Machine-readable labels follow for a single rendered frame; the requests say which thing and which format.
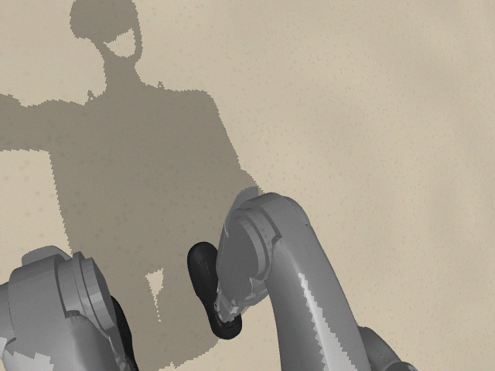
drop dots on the right robot hand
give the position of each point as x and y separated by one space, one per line
379 353

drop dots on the right robot foot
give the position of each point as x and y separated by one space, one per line
201 263

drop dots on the left robot foot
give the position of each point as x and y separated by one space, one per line
125 334

